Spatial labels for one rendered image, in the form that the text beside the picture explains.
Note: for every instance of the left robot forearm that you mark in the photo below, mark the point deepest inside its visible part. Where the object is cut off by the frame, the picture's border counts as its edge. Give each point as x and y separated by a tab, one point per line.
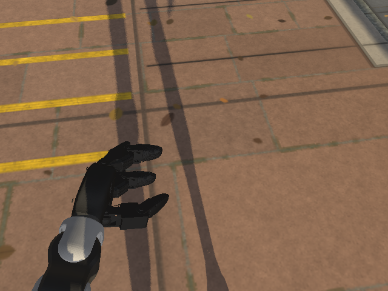
73	256

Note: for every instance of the left robot hand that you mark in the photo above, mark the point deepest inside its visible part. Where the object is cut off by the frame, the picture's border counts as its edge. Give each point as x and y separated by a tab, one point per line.
107	179

